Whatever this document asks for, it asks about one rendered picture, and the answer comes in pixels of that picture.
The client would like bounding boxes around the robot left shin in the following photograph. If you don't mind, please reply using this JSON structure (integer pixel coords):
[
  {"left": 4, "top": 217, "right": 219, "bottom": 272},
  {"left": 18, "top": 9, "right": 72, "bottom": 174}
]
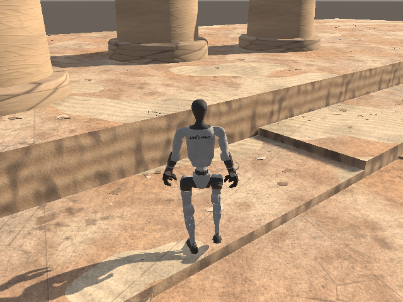
[{"left": 183, "top": 206, "right": 196, "bottom": 246}]

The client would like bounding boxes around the robot left hand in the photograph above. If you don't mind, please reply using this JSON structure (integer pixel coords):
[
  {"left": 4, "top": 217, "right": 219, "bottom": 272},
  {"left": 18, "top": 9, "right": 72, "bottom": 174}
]
[{"left": 162, "top": 173, "right": 177, "bottom": 186}]

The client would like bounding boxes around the robot right hand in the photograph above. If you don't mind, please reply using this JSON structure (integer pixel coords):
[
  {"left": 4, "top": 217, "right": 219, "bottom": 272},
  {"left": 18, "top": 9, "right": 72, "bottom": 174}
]
[{"left": 224, "top": 174, "right": 239, "bottom": 188}]

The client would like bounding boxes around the right robot forearm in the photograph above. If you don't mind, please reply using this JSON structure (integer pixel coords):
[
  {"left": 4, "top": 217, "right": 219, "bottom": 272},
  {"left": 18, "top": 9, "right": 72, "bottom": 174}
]
[{"left": 224, "top": 152, "right": 237, "bottom": 177}]

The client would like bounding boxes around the robot right upper arm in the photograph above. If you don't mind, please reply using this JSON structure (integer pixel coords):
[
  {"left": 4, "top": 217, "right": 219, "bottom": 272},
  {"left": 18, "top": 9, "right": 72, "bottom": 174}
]
[{"left": 213, "top": 126, "right": 230, "bottom": 161}]

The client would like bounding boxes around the left robot forearm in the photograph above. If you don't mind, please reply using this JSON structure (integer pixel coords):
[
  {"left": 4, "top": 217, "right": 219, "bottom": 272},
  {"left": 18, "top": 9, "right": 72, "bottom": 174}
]
[{"left": 164, "top": 152, "right": 177, "bottom": 176}]

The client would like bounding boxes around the robot right thigh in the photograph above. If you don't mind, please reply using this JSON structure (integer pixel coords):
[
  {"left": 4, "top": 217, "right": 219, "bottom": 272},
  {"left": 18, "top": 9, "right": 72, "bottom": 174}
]
[{"left": 210, "top": 174, "right": 223, "bottom": 204}]

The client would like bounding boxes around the robot left upper arm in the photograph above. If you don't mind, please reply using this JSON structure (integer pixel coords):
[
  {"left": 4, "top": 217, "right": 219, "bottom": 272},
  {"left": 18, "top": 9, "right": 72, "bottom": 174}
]
[{"left": 171, "top": 127, "right": 187, "bottom": 162}]

